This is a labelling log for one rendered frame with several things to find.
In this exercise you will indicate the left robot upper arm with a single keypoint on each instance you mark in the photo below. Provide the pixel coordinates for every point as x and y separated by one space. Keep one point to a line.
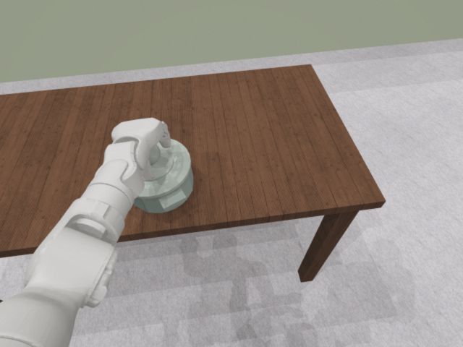
74 272

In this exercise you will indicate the pot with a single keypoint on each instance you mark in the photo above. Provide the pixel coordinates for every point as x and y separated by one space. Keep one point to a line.
169 201

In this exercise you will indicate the table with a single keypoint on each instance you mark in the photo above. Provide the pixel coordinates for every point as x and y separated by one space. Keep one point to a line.
265 145

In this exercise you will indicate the left robot hand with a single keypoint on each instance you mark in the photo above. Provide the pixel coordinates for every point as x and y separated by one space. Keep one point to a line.
151 130

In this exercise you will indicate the knob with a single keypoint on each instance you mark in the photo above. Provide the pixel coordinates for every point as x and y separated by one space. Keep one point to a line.
155 154

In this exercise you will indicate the left robot forearm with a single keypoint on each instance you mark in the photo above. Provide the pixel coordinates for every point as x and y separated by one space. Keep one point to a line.
101 210

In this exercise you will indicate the lid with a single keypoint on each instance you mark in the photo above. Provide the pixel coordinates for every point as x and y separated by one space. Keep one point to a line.
171 170

